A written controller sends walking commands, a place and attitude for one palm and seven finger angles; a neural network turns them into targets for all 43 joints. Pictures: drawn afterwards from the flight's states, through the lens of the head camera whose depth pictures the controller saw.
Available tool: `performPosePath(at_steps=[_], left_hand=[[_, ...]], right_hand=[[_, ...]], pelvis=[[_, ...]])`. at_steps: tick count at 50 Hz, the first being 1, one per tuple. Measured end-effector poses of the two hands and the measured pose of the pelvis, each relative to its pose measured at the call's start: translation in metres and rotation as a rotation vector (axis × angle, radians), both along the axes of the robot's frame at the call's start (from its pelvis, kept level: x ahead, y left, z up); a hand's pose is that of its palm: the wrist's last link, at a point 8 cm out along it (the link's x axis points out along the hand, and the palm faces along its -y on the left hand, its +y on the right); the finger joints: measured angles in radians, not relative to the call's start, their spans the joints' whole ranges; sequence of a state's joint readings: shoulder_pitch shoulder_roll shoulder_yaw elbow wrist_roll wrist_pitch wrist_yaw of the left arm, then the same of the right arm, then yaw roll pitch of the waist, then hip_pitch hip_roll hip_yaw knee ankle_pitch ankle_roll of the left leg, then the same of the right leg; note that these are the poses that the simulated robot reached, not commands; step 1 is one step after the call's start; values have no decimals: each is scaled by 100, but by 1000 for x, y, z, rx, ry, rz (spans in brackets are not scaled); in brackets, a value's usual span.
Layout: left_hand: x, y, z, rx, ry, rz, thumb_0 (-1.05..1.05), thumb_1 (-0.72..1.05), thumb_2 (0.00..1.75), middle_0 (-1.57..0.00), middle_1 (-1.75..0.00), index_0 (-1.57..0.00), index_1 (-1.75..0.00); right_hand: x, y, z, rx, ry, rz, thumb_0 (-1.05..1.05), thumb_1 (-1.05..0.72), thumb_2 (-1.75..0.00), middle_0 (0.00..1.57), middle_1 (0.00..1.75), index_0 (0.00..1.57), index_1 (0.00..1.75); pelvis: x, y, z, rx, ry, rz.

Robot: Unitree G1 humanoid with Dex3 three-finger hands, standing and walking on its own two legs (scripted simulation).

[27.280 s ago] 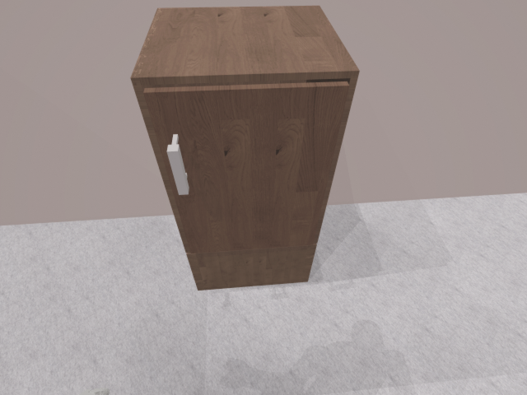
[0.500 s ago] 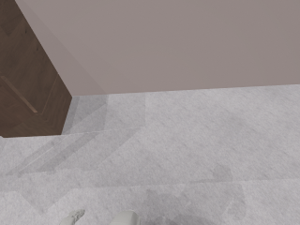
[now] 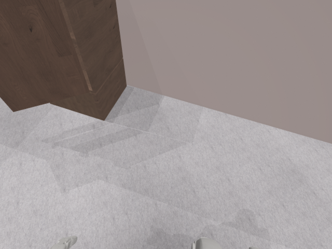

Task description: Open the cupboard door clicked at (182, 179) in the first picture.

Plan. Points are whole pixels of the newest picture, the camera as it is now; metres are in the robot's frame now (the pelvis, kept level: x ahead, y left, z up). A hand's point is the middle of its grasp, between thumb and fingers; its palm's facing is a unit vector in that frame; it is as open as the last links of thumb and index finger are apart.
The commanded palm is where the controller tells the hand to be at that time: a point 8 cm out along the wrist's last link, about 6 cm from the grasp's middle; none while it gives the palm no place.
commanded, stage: turn to face it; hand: left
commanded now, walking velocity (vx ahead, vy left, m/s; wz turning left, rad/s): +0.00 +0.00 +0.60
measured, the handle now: out of the picture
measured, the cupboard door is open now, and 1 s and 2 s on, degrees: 43 43 43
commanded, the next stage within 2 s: take the last steps up to it in 0.84 s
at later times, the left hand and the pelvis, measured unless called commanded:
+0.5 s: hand out of the picture +0.01 +0.16 -0.17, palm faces +0.34 -0.91 -0.22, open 7.4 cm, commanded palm none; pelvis +0.01 -0.04 +0.00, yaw +19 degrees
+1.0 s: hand out of the picture -0.01 +0.18 -0.16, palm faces +0.49 -0.84 -0.24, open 7.4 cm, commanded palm none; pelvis +0.01 -0.03 +0.00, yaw +28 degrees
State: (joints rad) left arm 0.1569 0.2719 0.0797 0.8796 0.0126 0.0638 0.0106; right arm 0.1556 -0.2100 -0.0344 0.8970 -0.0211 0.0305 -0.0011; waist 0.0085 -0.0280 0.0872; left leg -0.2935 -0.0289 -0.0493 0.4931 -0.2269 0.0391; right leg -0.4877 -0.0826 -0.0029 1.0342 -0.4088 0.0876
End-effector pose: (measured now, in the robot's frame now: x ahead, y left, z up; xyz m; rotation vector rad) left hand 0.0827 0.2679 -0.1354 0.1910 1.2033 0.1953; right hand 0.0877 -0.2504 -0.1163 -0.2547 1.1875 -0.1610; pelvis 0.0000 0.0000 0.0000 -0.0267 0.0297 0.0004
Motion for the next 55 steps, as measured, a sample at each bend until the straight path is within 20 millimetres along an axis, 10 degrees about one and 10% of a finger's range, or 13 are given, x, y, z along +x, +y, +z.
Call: performPosePath(at_steps=[9,18,33,43,55], left_hand=[[19,-33,16,38,-123,43,1,91,90,-20,-30,-20,-30],[-35,-65,20,24,-57,168,1,90,90,-20,-30,-20,-30],[-160,-36,-27,-58,144,455,1,90,90,-20,-30,-20,-30],[-144,-24,-3,-35,42,495,1,91,90,-19,-30,-20,-30],[-120,-73,7,2,-25,508,0,91,90,-20,-30,-20,-30]], right_hand=[[-7,-30,-25,50,79,28,0,-90,-90,20,30,21,30],[28,-51,-24,49,109,123,0,-91,-90,20,30,20,30],[127,49,-2,-3,-73,439,0,-91,-90,20,30,20,30],[106,66,3,28,-17,480,0,-90,-90,20,30,21,30],[84,11,-40,68,151,445,0,-90,-90,20,30,21,30]], pelvis=[[4,-35,-8,23,2,111],[8,-50,0,55,-16,242],[6,-15,-13,22,-19,401],[7,-15,4,2,-28,455],[25,-45,-8,47,-23,518]])
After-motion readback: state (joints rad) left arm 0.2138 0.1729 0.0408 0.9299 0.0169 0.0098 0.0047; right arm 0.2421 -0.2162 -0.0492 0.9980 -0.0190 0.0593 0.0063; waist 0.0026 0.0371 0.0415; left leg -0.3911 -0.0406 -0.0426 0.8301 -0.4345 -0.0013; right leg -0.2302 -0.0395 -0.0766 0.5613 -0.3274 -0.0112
